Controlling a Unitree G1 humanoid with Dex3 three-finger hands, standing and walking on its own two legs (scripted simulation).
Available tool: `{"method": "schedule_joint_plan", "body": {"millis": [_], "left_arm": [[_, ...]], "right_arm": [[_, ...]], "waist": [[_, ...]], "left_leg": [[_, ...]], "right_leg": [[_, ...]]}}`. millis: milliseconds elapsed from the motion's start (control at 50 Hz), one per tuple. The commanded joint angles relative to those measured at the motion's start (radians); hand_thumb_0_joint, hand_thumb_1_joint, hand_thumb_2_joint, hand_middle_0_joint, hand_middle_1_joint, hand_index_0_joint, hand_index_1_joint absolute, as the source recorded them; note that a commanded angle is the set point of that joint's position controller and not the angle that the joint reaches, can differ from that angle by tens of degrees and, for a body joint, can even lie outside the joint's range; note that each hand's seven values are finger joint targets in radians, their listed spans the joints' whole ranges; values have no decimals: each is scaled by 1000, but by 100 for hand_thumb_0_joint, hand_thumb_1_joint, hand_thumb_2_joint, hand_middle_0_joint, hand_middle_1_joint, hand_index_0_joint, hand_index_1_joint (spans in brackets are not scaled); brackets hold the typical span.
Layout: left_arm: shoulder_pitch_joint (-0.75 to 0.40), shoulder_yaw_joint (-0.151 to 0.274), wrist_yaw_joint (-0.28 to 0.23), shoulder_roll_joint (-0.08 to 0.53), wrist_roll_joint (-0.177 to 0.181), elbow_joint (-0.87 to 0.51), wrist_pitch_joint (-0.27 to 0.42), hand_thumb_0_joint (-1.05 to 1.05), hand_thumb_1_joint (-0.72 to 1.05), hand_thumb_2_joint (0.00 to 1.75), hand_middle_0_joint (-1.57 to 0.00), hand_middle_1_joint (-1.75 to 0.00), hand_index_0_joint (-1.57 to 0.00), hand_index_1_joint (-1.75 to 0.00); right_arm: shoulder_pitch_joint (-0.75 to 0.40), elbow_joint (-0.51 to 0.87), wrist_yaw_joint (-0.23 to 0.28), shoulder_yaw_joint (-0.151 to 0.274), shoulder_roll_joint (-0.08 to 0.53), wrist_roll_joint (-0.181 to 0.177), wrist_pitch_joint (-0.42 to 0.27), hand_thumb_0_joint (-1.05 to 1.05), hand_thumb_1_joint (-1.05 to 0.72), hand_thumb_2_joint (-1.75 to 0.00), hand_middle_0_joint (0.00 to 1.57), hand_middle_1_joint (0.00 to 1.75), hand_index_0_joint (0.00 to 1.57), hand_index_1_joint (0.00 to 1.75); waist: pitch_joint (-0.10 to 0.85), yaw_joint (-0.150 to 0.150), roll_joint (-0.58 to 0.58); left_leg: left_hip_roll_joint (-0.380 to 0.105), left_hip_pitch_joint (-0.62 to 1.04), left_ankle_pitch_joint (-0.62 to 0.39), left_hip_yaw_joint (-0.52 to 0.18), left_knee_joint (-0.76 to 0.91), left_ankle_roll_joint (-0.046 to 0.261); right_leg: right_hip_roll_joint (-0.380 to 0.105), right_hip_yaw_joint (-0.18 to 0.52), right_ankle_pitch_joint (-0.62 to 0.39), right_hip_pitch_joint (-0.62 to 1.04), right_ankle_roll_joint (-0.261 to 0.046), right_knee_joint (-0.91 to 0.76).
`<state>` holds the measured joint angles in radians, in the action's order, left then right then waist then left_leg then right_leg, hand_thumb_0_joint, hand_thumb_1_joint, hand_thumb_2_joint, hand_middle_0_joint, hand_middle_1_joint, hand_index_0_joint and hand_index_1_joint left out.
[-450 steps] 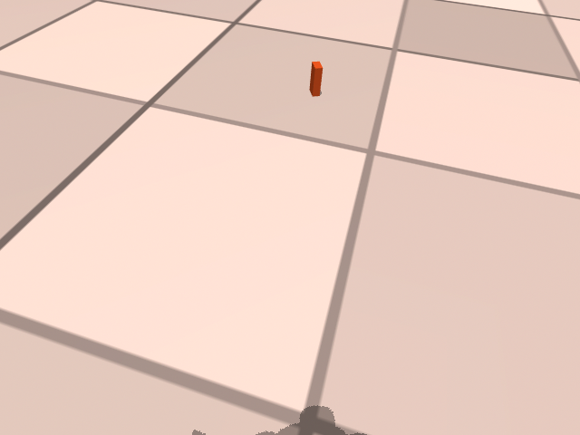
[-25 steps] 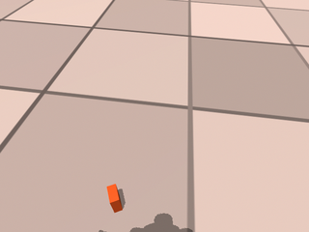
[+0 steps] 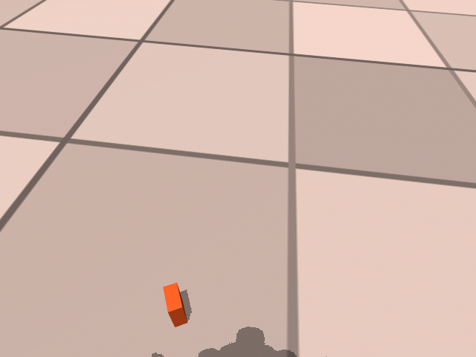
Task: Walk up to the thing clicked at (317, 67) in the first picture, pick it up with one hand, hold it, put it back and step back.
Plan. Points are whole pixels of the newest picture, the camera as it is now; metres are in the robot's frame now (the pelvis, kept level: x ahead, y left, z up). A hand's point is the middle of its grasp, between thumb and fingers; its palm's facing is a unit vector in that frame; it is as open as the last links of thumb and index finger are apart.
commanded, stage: stand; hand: left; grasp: from the side
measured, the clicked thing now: (175, 305) +0.41 +0.21 -0.69
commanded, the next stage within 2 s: go down in 0.22 s
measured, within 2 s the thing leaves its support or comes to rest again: neither
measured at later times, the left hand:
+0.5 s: hand out of the picture +0.13 +0.25 -0.16, palm faces +0.04 -0.95 -0.32, open 9.5 cm
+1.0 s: hand out of the picture +0.15 +0.28 -0.19, palm faces +0.07 -0.94 -0.33, open 17.0 cm
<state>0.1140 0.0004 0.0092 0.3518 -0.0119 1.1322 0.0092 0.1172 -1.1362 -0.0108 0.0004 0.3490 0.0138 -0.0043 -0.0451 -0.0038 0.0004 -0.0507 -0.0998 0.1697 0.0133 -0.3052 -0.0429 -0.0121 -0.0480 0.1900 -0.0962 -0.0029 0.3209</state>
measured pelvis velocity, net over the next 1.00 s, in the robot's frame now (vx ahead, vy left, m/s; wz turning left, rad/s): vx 0.00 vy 0.02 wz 0.00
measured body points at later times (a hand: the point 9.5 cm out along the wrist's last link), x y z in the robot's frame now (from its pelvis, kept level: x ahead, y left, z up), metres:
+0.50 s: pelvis -0.01 +0.00 -0.01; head +0.04 +0.01 +0.44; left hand +0.13 +0.30 -0.14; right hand +0.08 -0.27 -0.14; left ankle +0.00 +0.15 -0.75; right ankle -0.01 -0.11 -0.75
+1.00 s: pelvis +0.00 +0.02 -0.06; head +0.06 +0.04 +0.39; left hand +0.15 +0.33 -0.16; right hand +0.14 -0.24 -0.15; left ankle +0.00 +0.15 -0.75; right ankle -0.01 -0.11 -0.75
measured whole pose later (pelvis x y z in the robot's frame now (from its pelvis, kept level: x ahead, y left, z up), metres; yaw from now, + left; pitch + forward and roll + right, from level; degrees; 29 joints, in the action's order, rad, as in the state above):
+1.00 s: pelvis +0.00 +0.02 -0.06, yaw +0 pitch +12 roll -1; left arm 0.19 0.20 0.04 0.32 -0.05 0.56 -0.20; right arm 0.23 -0.63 0.05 0.03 0.24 -0.02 -0.12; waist 0.08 -0.03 0.01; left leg -0.05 -0.68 0.45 0.00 -0.93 -0.02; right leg -0.03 -0.04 0.45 -0.65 0.02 0.89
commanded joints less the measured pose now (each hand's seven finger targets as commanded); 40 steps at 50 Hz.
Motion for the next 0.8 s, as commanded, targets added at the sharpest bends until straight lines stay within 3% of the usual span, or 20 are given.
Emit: {"method": "schedule_joint_plan", "body": {"millis": [0, 280, 300, 320, 340, 360, 380, 400, 420, 460, 500, 560, 620, 660, 700, 780], "left_arm": [[-38, 40, -18, 225, 4, -60, 21, 0, 90, 90, -20, -30, -20, -30], [-33, 39, -18, 223, 5, -64, 22, 0, 90, 90, -20, -30, -20, -30], [-27, 38, -18, 218, 4, -63, 22, 0, 82, 82, -12, -22, -12, -22], [-378, 40, -31, 43, 49, -414, 113, 0, 74, 74, -6, -14, -7, -14], [-444, 68, -37, 111, 44, -341, 102, 0, 66, 66, -4, -8, -5, -7], [-268, 142, -45, 215, 24, -164, 58, 0, 58, 58, -4, -6, -5, -6], [-212, 155, -31, 209, 15, -121, 46, 0, 50, 50, -5, -7, -5, -6], [-265, 152, -21, 218, -4, -144, 46, 0, 42, 42, -5, -10, -6, -9], [-300, 185, -16, 270, -20, -180, 55, 0, 34, 34, -6, -9, -6, -8], [-178, 201, 7, 239, -61, -88, 32, 0, 20, 19, -6, -8, -6, -7], [-80, 261, 14, 249, -79, -152, 17, 0, 10, 14, -7, -7, -8, -6], [-78, 234, 3, 195, -74, -256, -40, 0, -3, 10, -9, -7, -9, -6], [-97, 240, -4, 202, -70, -310, -101, 0, -21, 8, -10, -8, -10, -7], [-93, 227, -2, 174, -60, -369, -129, 0, -31, 6, -10, -8, -10, -7], [-94, 218, 4, 148, -48, -411, -143, 0, -41, 4, -11, -9, -11, -8], [-68, 248, 9, 170, -41, -542, -136, 0, -54, 2, -11, -9, -11, -9]], "right_arm": [[-42, 64, 19, 32, 206, -3, -21, 0, -90, -90, 20, 30, 20, 30], [-35, 63, 18, 34, 209, -2, -21, 0, -90, -90, 20, 30, 20, 30], [-37, 62, 18, 34, 213, -4, -21, 0, -89, -89, 21, 30, 20, 30], [-20, 339, 40, -3, 43, -71, -71, 0, -97, -92, 20, 30, 20, 30], [29, 287, 49, 2, 68, -73, -70, 0, -97, -92, 20, 30, 20, 30], [52, 275, 53, 15, 104, -71, -58, 0, -97, -92, 20, 30, 20, 30], [61, 298, 52, 27, 100, -68, -49, 0, -95, -92, 20, 30, 20, 30], [74, 320, 56, 43, 101, -60, -52, 0, -98, -92, 20, 30, 20, 30], [88, 337, 64, 56, 100, -59, -59, 0, -96, -92, 20, 30, 20, 30], [121, 366, 58, 72, 96, -44, -66, 0, -94, -91, 20, 30, 20, 30], [139, 409, 50, 91, 89, -36, -67, 0, -92, -90, 20, 30, 20, 30], [117, 477, 51, 83, 72, -41, -69, 0, -88, -89, 20, 30, 20, 30], [83, 530, 52, 81, 69, -47, -78, 0, -87, -89, 20, 30, 20, 30], [85, 560, 55, 80, 64, -45, -89, 0, -86, -89, 20, 30, 20, 30], [102, 563, 58, 77, 60, -43, -103, 0, -84, -88, 20, 30, 20, 30], [116, 590, 61, 84, 54, -36, -133, 0, -81, -88, 20, 30, 20, 30]], "waist": [[67, 2, -11], [65, 1, -11], [59, 4, -17], [-13, -118, -57], [29, -78, 12], [14, -55, 30], [16, -28, 30], [74, -31, 46], [150, -21, 32], [209, -17, 41], [312, 36, -38], [292, 29, -74], [232, 8, -40], [230, -6, -7], [218, -21, 1], [291, -16, -44]], "left_leg": [[-93, 10, -135, -74, 38, 50], [-94, 14, -134, -73, 42, 48], [-93, 12, -129, -74, 41, 49], [63, -119, 12, 52, -40, 53], [62, -115, 23, 44, -53, 61], [68, -145, 46, 45, -65, 61], [62, -175, 28, 45, -99, 60], [63, -180, 2, 43, -125, 62], [59, -176, -22, 36, -144, 62], [63, -232, -60, 24, -210, 60], [71, -226, -120, 25, -243, 49], [70, -240, -108, 20, -242, 38], [59, -300, -36, 11, -272, 39], [55, -325, 6, 12, -295, 45], [49, -352, 26, 7, -328, 44], [41, -387, 5, -3, -412, 39]], "right_leg": [[-129, 108, -150, 1, -19, -58], [-129, 109, -148, 1, -21, -57], [-126, 109, -147, -5, -16, -62], [-6, 38, -73, -215, -2, -1], [-9, 25, -37, -151, 4, -1], [-4, 15, 13, -152, -2, 5], [-1, 12, 13, -176, -5, 36], [1, 13, -10, -180, -4, 60], [-3, 17, -56, -162, -1, 91], [-2, 15, -104, -185, -4, 169], [0, 19, -142, -155, -15, 216], [6, 13, -108, -194, -17, 217], [12, 7, -27, -263, -17, 230], [14, 7, 16, -300, -13, 250], [16, 2, 37, -350, -12, 284], [16, 0, 20, -403, -11, 385]]}}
